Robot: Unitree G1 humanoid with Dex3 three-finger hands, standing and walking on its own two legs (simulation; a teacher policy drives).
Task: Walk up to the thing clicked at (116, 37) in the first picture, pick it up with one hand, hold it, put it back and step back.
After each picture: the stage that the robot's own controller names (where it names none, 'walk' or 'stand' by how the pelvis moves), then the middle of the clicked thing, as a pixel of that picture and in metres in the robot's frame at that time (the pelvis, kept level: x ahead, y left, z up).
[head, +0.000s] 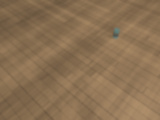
stand; (116, 33) +1.54 -0.36 -0.72
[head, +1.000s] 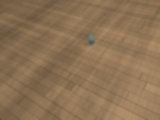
walk; (91, 40) +1.46 +0.05 -0.69
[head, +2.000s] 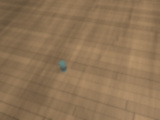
walk; (63, 66) +0.98 +0.30 -0.71
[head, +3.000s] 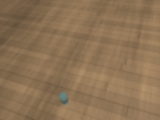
walk; (64, 98) +0.65 +0.27 -0.71
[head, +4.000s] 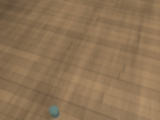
walk; (54, 112) +0.43 +0.26 -0.69
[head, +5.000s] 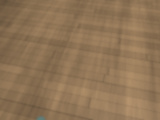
stand; out of the picture +0.40 +0.33 -0.69
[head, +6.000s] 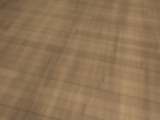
stand; out of the picture +0.39 +0.34 -0.72
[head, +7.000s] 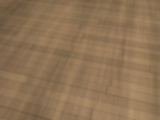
stand; out of the picture +0.38 +0.33 -0.73
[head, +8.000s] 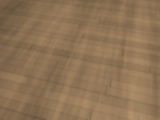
stand; out of the picture +0.36 +0.33 -0.73
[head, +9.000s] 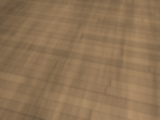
stand; out of the picture +0.36 +0.33 -0.73
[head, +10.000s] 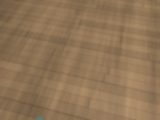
go down; out of the picture +0.37 +0.33 -0.72
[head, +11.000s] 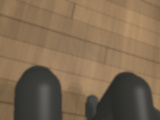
go down; out of the picture +0.43 +0.38 -0.28
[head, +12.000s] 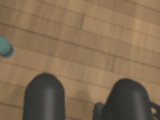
approach; (3, 47) +0.42 +0.37 -0.31
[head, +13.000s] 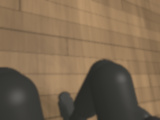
close in; out of the picture +0.40 +0.41 -0.22
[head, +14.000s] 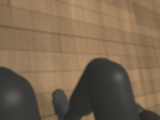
rest palm; out of the picture +0.39 +0.42 -0.22
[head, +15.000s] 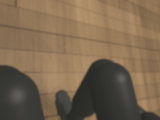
lift; out of the picture +0.38 +0.38 -0.22
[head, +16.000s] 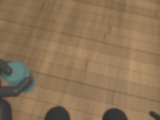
lift; (20, 78) +0.34 +0.23 -0.03
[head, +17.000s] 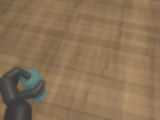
hold; (34, 85) +0.34 +0.20 -0.03
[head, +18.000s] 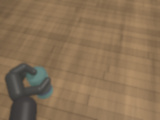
hold; (40, 83) +0.35 +0.18 -0.02
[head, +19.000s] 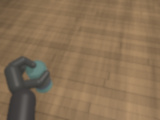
hold; (40, 77) +0.37 +0.18 +0.01
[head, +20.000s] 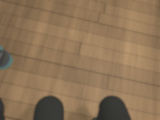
crouch; out of the picture +0.41 +0.31 -0.10
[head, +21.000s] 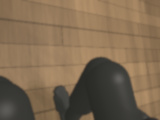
lower; out of the picture +0.40 +0.39 -0.23
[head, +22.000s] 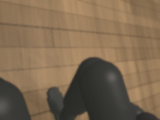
lower; out of the picture +0.39 +0.40 -0.22
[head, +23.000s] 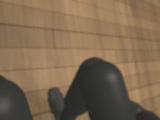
lower; out of the picture +0.39 +0.40 -0.22
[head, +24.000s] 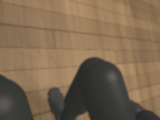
lower; out of the picture +0.39 +0.40 -0.22
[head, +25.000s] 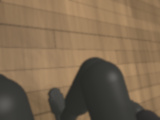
rest; out of the picture +0.39 +0.40 -0.22
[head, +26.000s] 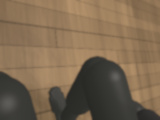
open; out of the picture +0.39 +0.39 -0.22
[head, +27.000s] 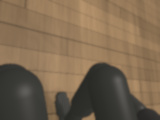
stand; out of the picture +0.40 +0.37 -0.25
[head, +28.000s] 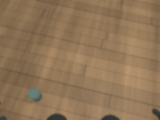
stand; (35, 95) +0.40 +0.29 -0.56
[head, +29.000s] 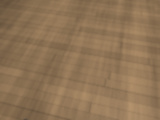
stand; out of the picture +0.38 +0.28 -0.67
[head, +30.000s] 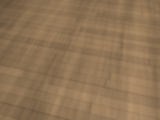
stand; out of the picture +0.37 +0.28 -0.67
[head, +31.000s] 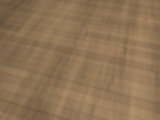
stand; out of the picture +0.38 +0.27 -0.71
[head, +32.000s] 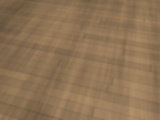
stand; out of the picture +0.39 +0.28 -0.73
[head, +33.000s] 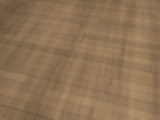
stand; out of the picture +0.36 +0.28 -0.73
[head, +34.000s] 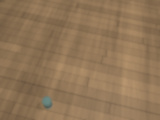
walk; (47, 102) +0.45 +0.23 -0.72
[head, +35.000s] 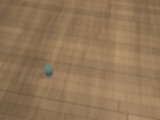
walk; (48, 71) +0.73 +0.33 -0.69
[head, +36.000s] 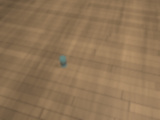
stand; (63, 61) +1.03 +0.28 -0.70
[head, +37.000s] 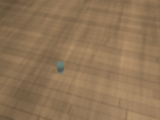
stand; (60, 67) +0.98 +0.27 -0.72
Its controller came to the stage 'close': yes
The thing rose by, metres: 0.71
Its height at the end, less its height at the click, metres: +0.00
